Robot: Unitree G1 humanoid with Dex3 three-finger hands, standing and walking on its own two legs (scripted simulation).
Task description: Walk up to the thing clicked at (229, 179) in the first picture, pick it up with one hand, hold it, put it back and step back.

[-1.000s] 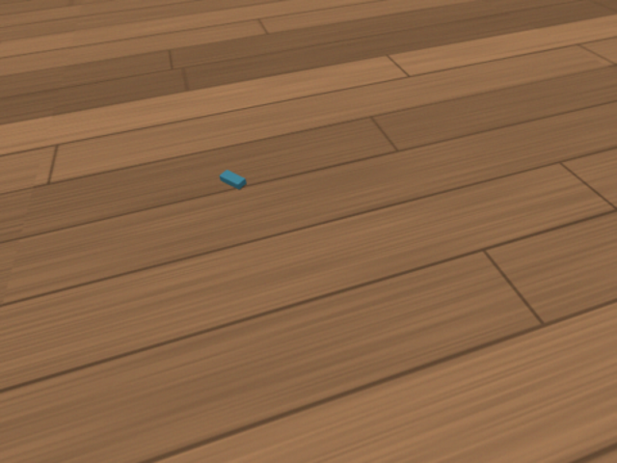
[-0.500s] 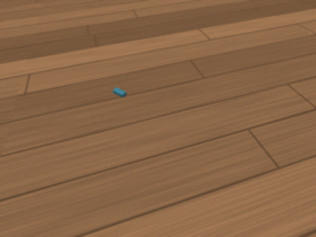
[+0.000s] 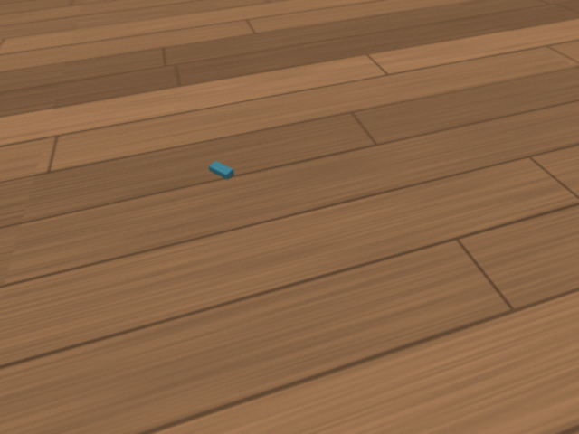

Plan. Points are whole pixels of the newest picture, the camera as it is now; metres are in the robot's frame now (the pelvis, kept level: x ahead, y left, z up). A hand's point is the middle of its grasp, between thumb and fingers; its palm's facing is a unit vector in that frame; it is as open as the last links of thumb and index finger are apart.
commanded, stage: stand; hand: left
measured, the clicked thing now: (221, 169) +1.50 +0.46 -0.77
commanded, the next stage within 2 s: walk up in 0.12 s
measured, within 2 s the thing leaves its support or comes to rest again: neither
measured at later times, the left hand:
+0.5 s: hand out of the picture +0.14 +0.41 -0.17, palm faces -0.17 -0.86 -0.49, open 7.4 cm
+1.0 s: hand (115, 277) +0.43 +0.40 -0.13, palm faces -0.26 -0.82 -0.50, open 7.4 cm
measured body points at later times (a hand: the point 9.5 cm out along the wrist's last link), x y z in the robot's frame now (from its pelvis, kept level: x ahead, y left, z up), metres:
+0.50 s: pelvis +0.07 +0.10 -0.03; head +0.09 +0.10 +0.42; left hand +0.15 +0.45 -0.14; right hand +0.12 -0.26 -0.12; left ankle +0.13 +0.23 -0.75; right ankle -0.01 -0.09 -0.71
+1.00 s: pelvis +0.27 +0.14 -0.02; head +0.27 +0.11 +0.42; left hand +0.44 +0.44 -0.10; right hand +0.25 -0.18 -0.15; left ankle +0.38 +0.29 -0.70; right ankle +0.23 +0.01 -0.75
